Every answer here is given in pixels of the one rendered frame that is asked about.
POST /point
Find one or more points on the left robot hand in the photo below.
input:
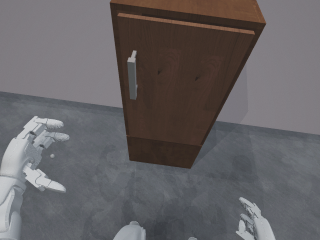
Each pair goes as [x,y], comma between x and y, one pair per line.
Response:
[20,151]

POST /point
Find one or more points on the cupboard door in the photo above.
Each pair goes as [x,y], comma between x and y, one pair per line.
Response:
[183,71]

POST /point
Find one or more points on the robot left forearm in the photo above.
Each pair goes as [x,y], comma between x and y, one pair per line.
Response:
[11,199]

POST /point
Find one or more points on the left robot thigh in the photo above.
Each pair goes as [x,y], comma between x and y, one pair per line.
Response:
[131,232]

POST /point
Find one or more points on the handle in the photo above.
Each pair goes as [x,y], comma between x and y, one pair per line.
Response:
[132,77]

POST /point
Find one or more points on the right robot hand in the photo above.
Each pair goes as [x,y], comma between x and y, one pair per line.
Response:
[258,226]

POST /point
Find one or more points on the robot left shin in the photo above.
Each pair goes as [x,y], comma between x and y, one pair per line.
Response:
[134,223]

